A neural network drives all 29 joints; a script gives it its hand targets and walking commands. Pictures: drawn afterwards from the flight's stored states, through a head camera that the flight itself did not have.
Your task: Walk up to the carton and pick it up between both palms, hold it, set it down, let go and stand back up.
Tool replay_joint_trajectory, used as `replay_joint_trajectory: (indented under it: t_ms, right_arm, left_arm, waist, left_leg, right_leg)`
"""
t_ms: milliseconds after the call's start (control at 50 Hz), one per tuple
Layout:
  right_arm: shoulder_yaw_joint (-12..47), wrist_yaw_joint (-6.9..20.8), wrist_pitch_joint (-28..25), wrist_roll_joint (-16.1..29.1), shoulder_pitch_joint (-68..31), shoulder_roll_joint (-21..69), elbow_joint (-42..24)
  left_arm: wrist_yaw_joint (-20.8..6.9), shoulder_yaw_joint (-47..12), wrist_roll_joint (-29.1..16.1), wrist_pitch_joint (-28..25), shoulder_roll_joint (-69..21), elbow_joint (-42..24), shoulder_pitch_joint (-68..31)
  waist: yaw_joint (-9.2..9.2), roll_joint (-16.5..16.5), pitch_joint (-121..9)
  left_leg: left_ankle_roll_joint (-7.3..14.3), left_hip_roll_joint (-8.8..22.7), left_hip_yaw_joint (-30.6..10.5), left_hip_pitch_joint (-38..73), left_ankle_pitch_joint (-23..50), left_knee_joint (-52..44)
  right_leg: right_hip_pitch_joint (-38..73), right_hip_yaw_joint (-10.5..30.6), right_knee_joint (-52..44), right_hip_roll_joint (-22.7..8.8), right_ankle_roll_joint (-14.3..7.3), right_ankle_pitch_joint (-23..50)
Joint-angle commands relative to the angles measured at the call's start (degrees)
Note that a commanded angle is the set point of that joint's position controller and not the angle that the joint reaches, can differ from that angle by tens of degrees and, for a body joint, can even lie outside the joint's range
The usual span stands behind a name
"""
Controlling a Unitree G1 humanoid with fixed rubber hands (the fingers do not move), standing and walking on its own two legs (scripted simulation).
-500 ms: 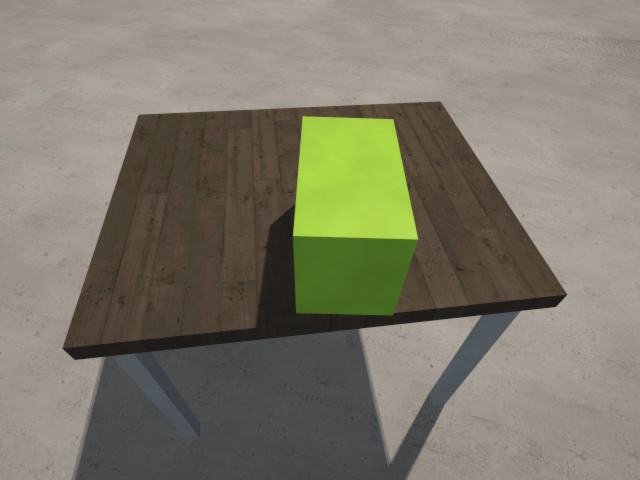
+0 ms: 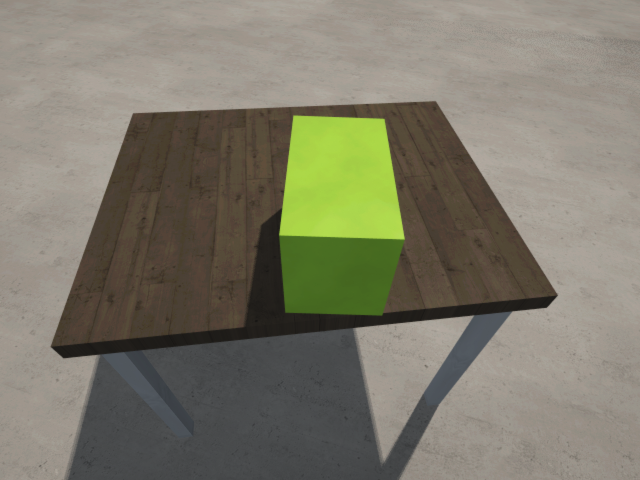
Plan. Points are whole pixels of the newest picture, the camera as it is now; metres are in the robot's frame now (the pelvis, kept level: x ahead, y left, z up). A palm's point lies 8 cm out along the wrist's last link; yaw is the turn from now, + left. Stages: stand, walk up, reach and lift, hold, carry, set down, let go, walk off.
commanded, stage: walk up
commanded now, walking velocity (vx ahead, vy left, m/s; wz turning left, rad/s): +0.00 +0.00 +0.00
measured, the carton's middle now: (336, 212) +0.54 -0.04 +0.00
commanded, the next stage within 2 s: none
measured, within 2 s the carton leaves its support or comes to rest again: neither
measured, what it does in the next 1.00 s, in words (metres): stands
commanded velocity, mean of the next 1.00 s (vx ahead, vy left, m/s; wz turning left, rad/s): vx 0.00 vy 0.00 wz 0.00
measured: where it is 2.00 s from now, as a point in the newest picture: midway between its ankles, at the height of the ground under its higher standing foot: outside the picture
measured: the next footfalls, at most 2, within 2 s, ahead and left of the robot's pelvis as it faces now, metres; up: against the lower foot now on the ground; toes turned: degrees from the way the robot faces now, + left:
right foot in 1.50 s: +0.01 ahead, -0.23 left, +0.00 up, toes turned -4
left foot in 1.88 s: -0.02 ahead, -0.05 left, +0.00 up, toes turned +0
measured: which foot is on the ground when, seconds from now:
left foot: down 0.00-1.00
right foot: down 0.00-1.00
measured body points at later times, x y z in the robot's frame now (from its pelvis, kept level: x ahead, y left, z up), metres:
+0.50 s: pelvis +0.00 -0.01 +0.00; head +0.00 +0.00 +0.45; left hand -0.05 +0.18 -0.17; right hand -0.05 -0.21 -0.16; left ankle +0.01 +0.09 -0.75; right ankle -0.03 -0.10 -0.75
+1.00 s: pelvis +0.00 -0.02 +0.00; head +0.00 -0.01 +0.45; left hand -0.05 +0.17 -0.17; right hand -0.06 -0.21 -0.16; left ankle +0.01 +0.09 -0.75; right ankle -0.03 -0.10 -0.75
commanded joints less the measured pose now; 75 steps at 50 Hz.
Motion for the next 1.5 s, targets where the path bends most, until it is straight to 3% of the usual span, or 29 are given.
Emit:
replay_joint_trajectory:
  t_ms: [0,980,1000,1140,1160,1180,1200,1220,1240,1260,1280,1300,1320,1340,1360,1400,1420,1440,1460,1480]
  right_arm:
    - [-0.6,-0.3,-0.2,0.0,4.9,-4.0,0.4]
    - [0.0,-0.6,-0.2,-0.2,6.5,-2.3,2.0]
    - [0.3,-0.6,-0.3,0.4,6.8,-2.0,1.9]
    - [0.3,-0.6,-0.4,0.2,6.8,-2.4,1.5]
    - [-3.2,-2.3,-0.6,-1.6,5.2,-12.9,-3.9]
    - [-4.5,-3.6,-0.2,-1.4,8.7,-17.9,-3.6]
    - [-4.5,-4.5,0.1,-1.2,12.0,-17.3,-3.1]
    - [-4.7,-4.8,0.0,-1.0,14.5,-16.2,-2.9]
    - [-4.9,-4.6,0.1,-1.1,15.6,-13.7,-2.1]
    - [-4.9,-4.5,0.7,-1.5,11.4,-11.7,-3.2]
    - [-4.3,-4.2,1.0,-1.9,6.5,-9.7,-4.1]
    - [-4.0,-3.9,1.0,-2.0,3.1,-8.8,-5.4]
    - [-3.9,-3.5,0.8,-1.8,-0.1,-8.9,-6.6]
    - [-1.6,-3.2,0.7,0.6,-4.2,-3.4,-5.5]
    - [-2.0,-2.9,0.7,0.4,-3.4,-4.5,-5.9]
    - [-2.4,-2.3,0.7,-0.8,2.6,-7.3,-4.0]
    - [-2.9,-1.7,1.0,-1.4,3.7,-9.4,-4.0]
    - [-3.5,-1.1,1.2,-1.7,4.2,-11.2,-3.9]
    - [-3.6,-0.5,1.5,-2.2,6.2,-10.6,-3.2]
    - [-2.7,-0.1,1.8,-2.1,8.5,-6.7,-3.5]
  left_arm:
    - [0.2,0.4,0.1,-0.2,3.0,0.1,5.5]
    - [0.2,0.7,0.2,-0.5,2.3,-0.1,6.9]
    - [0.1,0.8,-0.2,-0.4,2.5,-0.8,7.4]
    - [-0.1,0.7,-0.1,-0.6,2.1,-1.3,7.5]
    - [0.2,4.4,-0.6,1.3,11.9,-3.1,3.1]
    - [0.0,4.8,-1.1,2.5,11.7,-5.8,0.1]
    - [-0.1,5.3,-0.3,3.4,10.6,-6.7,1.0]
    - [-0.2,5.7,0.4,4.1,10.1,-8.2,-0.4]
    - [-0.9,4.8,2.1,3.9,6.1,-9.5,-1.7]
    - [-1.6,4.5,2.9,4.0,4.1,-10.6,-4.4]
    - [-2.4,4.8,3.3,4.1,3.9,-11.3,-4.4]
    - [-2.9,5.2,3.0,4.1,4.3,-11.6,-3.6]
    - [-2.9,5.2,2.8,4.0,4.1,-10.9,-0.9]
    - [-3.5,3.5,0.9,3.3,-0.3,-8.6,5.7]
    - [-3.0,3.8,0.3,3.0,1.5,-8.9,4.6]
    - [-1.5,4.1,-0.1,3.0,3.4,-9.6,0.4]
    - [-0.7,4.2,0.0,3.1,4.7,-9.2,1.8]
    - [-0.2,4.5,0.2,2.9,6.5,-8.2,5.4]
    - [0.0,4.6,0.6,2.3,7.9,-7.2,8.2]
    - [-0.2,4.5,1.0,1.5,9.9,-7.0,10.8]
  waist:
    - [0.15,-0.1,4.4]
    - [0.22,0.1,4.9]
    - [0.53,3.1,5.1]
    - [0.43,-0.3,4.6]
    - [-3.96,-9.3,5.8]
    - [-4.65,-2.2,7.6]
    - [-4.98,3.7,1.9]
    - [-4.60,4.7,-2.7]
    - [-4.33,4.8,-8.3]
    - [-3.46,5.9,-4.5]
    - [-1.18,9.2,-1.1]
    - [-0.04,12.1,1.4]
    - [1.29,12.6,2.8]
    - [6.41,17.7,0.4]
    - [4.86,17.6,0.8]
    - [1.21,17.7,1.9]
    - [1.41,16.3,2.1]
    - [2.52,13.6,1.9]
    - [2.98,6.8,2.3]
    - [2.78,-5.6,1.8]
  left_leg:
    - [-0.8,7.0,-6.7,1.0,5.5,-3.2]
    - [-1.6,7.5,-5.9,0.0,5.1,-2.5]
    - [-0.7,7.0,-6.3,-0.5,3.2,-2.7]
    - [-0.2,7.4,-6.5,0.1,4.1,-2.2]
    - [2.0,16.3,-11.3,6.2,4.9,1.7]
    - [7.5,27.2,-20.2,8.8,38.5,2.1]
    - [14.6,35.7,-25.0,9.0,60.1,3.1]
    - [17.3,37.3,-24.8,6.7,64.5,3.1]
    - [13.8,31.5,-20.7,4.5,23.3,-3.2]
    - [8.4,25.7,-16.6,-3.0,-4.8,-7.1]
    - [4.0,21.0,-15.9,-9.7,-14.0,-9.3]
    - [2.2,18.7,-13.2,-12.3,-11.3,-9.8]
    - [1.7,16.9,-9.0,-12.0,-5.6,-8.4]
    - [0.4,6.4,1.4,-13.7,-5.8,-6.6]
    - [0.8,5.4,2.8,-11.2,-5.2,-5.1]
    - [3.3,7.2,-0.6,-8.1,-4.0,-3.4]
    - [3.9,8.9,-2.2,-9.5,-2.8,-1.6]
    - [3.2,9.8,-3.2,-11.3,-3.9,0.9]
    - [1.2,8.7,-2.1,-13.6,-8.9,5.3]
    - [-2.1,6.0,-0.3,-17.6,-15.0,12.3]
  right_leg:
    - [-5.2,5.8,-4.4,-7.1,-1.5,6.6]
    - [-4.9,6.5,-5.1,-6.6,-2.2,7.4]
    - [-5.4,6.5,-4.5,-6.9,-2.3,6.1]
    - [-6.3,6.5,-4.6,-6.7,-2.2,6.5]
    - [-18.2,2.3,8.2,-2.8,-0.3,4.4]
    - [-27.1,-0.7,21.9,-0.7,2.5,-2.7]
    - [-26.4,-2.5,38.1,-0.1,3.5,-22.7]
    - [-25.1,0.3,48.5,-1.1,3.8,-25.2]
    - [-23.3,2.8,48.8,-3.0,2.9,-18.7]
    - [-23.9,4.8,50.0,-4.3,2.6,-12.3]
    - [-22.2,5.1,48.0,-4.6,3.0,-7.0]
    - [-21.5,3.3,46.6,-4.2,3.8,-4.3]
    - [-21.7,1.5,43.4,-3.5,4.7,-2.5]
    - [-13.9,-0.1,28.0,-2.4,3.3,-3.6]
    - [-14.4,-3.6,23.2,-0.1,3.8,-4.5]
    - [-12.0,-6.8,12.9,1.2,4.6,-6.7]
    - [-7.6,-7.2,6.9,1.1,4.5,-4.2]
    - [-3.4,-6.0,3.0,0.2,4.3,-0.9]
    - [-1.1,-3.0,-0.8,-1.6,5.0,1.0]
    - [-0.7,9.3,-6.2,-11.5,5.1,-4.3]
